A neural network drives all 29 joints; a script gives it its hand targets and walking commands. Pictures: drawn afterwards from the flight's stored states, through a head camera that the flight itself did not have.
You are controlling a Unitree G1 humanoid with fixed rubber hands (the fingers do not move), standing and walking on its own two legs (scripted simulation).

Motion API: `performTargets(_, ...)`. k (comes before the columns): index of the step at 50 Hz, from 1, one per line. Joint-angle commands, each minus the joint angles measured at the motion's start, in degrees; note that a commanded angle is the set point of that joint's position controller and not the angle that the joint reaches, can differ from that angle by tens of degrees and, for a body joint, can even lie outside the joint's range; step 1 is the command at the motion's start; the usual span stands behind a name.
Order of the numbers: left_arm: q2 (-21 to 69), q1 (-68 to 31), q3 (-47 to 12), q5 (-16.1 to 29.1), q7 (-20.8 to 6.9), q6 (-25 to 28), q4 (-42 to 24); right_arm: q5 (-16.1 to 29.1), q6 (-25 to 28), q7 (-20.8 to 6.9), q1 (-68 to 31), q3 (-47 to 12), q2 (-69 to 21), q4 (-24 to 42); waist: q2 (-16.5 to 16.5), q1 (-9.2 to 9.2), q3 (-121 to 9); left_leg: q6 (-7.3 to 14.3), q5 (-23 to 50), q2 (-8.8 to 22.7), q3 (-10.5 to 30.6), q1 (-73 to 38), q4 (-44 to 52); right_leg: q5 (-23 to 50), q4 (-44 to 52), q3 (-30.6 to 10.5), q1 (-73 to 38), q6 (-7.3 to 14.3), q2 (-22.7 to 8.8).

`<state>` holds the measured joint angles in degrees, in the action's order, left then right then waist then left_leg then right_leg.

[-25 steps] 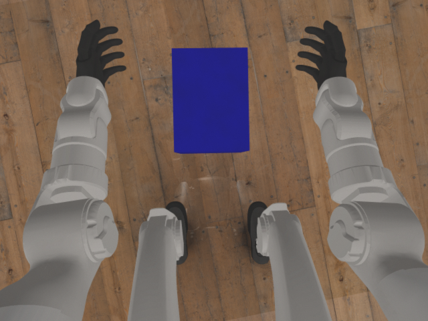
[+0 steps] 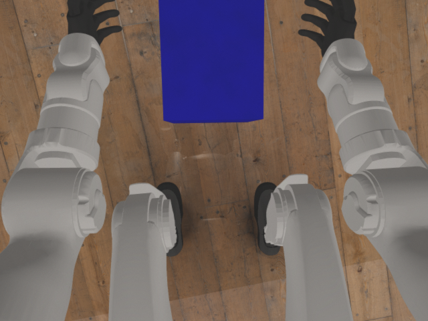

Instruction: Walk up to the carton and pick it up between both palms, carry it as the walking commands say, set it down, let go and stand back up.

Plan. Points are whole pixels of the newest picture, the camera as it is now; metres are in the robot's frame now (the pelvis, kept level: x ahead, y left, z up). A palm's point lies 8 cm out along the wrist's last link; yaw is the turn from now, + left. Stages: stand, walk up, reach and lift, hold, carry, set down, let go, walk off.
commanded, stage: reach and lift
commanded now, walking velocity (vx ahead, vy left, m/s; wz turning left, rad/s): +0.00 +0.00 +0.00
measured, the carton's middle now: (210, 61) +0.55 +0.01 -0.35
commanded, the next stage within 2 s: none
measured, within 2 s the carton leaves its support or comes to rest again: leaves its support in 2.00 s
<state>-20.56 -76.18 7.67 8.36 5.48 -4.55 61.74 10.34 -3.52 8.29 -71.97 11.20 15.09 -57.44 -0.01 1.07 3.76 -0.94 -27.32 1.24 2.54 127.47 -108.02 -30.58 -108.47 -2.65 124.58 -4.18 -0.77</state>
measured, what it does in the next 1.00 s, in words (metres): lowers itself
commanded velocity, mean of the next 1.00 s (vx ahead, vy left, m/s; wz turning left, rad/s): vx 0.00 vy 0.00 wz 0.00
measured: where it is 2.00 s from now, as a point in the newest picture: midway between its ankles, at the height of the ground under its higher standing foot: (219, 230)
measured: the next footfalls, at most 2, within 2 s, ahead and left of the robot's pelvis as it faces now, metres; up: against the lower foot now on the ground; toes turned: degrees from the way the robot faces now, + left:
none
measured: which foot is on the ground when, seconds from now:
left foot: down 0.00-1.00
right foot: down 0.00-1.00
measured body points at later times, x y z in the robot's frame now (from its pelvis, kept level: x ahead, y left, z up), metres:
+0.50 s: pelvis -0.01 -0.01 -0.08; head +0.38 +0.01 +0.15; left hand +0.53 +0.19 -0.30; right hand +0.53 -0.17 -0.29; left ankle +0.12 +0.13 -0.41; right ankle +0.11 -0.15 -0.41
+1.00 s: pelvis -0.01 -0.01 -0.08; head +0.37 +0.01 +0.15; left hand +0.54 +0.18 -0.29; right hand +0.54 -0.16 -0.28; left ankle +0.12 +0.13 -0.41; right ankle +0.11 -0.15 -0.41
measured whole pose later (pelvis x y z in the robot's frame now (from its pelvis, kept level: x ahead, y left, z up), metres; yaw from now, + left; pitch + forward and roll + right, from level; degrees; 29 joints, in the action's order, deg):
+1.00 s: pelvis -0.01 -0.01 -0.08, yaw +0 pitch +38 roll -1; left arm -23.2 -86.0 -0.5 14.8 4.9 1.1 71.9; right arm 14.8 0.8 7.7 -84.3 2.6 17.1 -68.2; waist 1.6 0.6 22.0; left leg -2.4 -29.3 1.6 3.9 133.4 -124.5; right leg -32.4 -125.4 -3.2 131.1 -4.3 1.4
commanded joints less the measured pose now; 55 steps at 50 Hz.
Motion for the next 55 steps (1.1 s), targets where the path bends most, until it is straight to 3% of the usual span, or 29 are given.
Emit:
performTargets(1, -6.2, -15.4, -0.8, 1.2, 0.2, 1.8, -3.3, 0.6, 1.9, 0.1, -13.7, 0.0, 6.8, 3.4, -3.3, 0.56, -61.0, -1.5, 12.7, -2.8, -5.2, -39.7, 5.3, 12.5, 6.1, 8.4, -24.5, 1.0, 3.1)
performTargets(20, -9.4, -21.9, -7.5, 7.2, 0.0, 5.7, 2.8, 4.9, 5.3, 0.2, -20.8, -6.4, 8.6, -3.3, -2.0, -0.23, -54.0, -1.7, 14.2, -0.9, -3.5, -32.3, -6.7, 15.3, -5.4, 5.4, -23.1, 1.0, 1.9)
performTargets(22, -9.8, -23.0, -7.9, 7.5, -0.2, 6.1, 3.4, 5.6, 5.4, 0.0, -21.4, -7.3, 8.2, -4.3, -1.7, -0.61, -53.0, -1.9, 14.0, -0.7, -3.5, -31.0, -7.6, 15.5, -6.3, 4.9, -23.6, 0.9, 1.8)
performTargets(24, -10.8, -24.3, -7.7, 7.5, -0.4, 6.4, 2.8, 6.2, 5.4, -0.3, -22.7, -8.4, 7.4, -4.7, -0.3, -2.11, -53.1, -1.8, 13.9, -0.7, -3.8, -29.1, -8.2, 15.7, -7.1, 4.8, -25.8, 0.8, 1.9)
performTargets(28, -10.2, -23.9, -8.2, 8.0, -0.4, 6.8, 4.0, 6.9, 5.6, -0.3, -23.0, -9.2, 6.8, -4.3, -0.3, -1.73, -53.5, -1.7, 17.0, -0.9, -3.3, -31.3, -9.5, 17.6, -8.2, 5.1, -24.3, 0.5, 2.4)
performTargets(34, -9.8, -20.0, -6.2, 6.2, -0.6, 6.8, 6.2, 5.2, 5.6, -0.6, -19.9, -8.1, 7.1, -5.2, -0.6, -1.65, -49.1, -1.5, 16.9, -1.2, -3.4, -29.1, -9.6, 17.4, -8.0, 4.9, -21.9, 0.2, 2.6)
performTargets(55, -5.4, -24.4, -7.8, 5.3, -0.2, 6.7, 6.1, 3.5, 5.7, -0.6, -24.0, -7.8, 3.5, -6.5, -1.1, -1.44, -46.7, -1.6, 13.3, -2.0, -3.5, -29.5, -8.4, 13.8, -7.4, 5.4, -21.5, 0.7, 4.1)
